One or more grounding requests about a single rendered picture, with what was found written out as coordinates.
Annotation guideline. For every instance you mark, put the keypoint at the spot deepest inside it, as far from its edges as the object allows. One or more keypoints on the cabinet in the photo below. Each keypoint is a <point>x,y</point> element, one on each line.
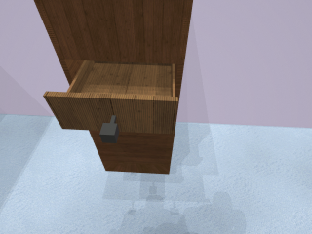
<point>144,31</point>

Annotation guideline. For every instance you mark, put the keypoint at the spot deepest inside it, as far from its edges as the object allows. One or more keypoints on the handle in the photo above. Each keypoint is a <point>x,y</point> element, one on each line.
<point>109,132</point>

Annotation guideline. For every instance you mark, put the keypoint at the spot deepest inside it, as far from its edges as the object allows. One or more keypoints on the drawer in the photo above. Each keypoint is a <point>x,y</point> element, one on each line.
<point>142,96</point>

